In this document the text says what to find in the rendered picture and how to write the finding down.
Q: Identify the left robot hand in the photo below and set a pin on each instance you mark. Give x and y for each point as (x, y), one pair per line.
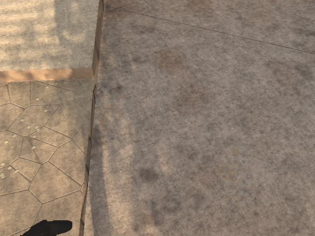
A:
(49, 228)

